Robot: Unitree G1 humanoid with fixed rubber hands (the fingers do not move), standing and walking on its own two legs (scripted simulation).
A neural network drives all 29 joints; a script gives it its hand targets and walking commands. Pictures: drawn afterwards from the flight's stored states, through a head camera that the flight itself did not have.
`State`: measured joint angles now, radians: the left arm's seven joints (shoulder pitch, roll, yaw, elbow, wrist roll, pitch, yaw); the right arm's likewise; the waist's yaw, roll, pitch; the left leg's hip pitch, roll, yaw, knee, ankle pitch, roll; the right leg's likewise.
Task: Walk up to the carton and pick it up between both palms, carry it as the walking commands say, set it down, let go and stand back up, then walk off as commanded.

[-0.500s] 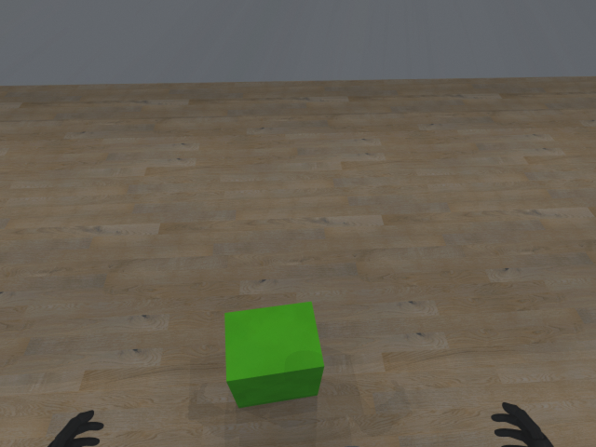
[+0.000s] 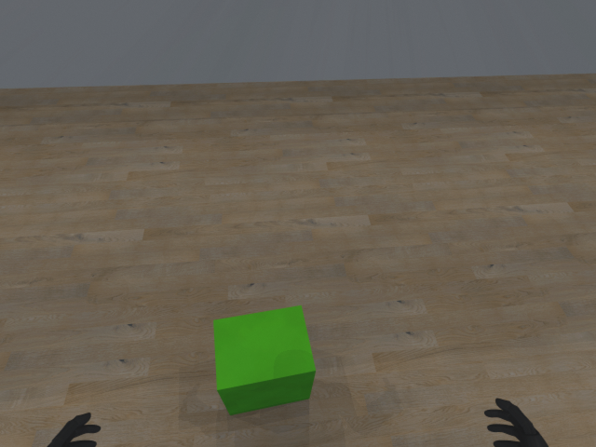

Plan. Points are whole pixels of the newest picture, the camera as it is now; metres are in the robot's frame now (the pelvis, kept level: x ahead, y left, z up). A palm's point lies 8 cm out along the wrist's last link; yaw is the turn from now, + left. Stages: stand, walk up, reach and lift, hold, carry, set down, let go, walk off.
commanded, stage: walk up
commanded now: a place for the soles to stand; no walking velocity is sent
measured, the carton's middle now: (264, 362) +0.42 +0.07 -0.63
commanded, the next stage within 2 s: reach and lift in 0.64 s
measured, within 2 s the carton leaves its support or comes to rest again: neither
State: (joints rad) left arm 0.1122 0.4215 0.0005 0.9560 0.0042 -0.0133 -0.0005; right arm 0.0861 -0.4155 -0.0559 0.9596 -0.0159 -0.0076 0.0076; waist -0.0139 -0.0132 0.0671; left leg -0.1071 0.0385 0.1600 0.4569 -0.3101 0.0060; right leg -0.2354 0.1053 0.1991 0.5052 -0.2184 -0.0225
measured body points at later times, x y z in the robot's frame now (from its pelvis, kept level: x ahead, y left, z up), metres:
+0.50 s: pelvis +0.01 +0.00 +0.00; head +0.03 -0.01 +0.45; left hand +0.14 +0.31 -0.10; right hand +0.12 -0.34 -0.11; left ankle -0.04 +0.11 -0.74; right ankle +0.03 -0.11 -0.74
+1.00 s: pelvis -0.01 +0.00 -0.02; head +0.08 +0.02 +0.42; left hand +0.17 +0.32 -0.11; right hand +0.23 -0.27 -0.11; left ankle -0.04 +0.11 -0.74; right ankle +0.03 -0.11 -0.74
